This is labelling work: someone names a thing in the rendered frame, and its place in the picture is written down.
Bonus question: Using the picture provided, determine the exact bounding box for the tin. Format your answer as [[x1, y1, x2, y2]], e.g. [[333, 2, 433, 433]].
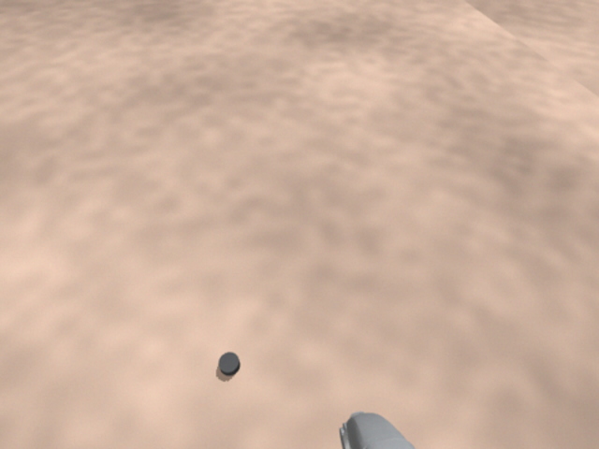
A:
[[219, 352, 241, 376]]

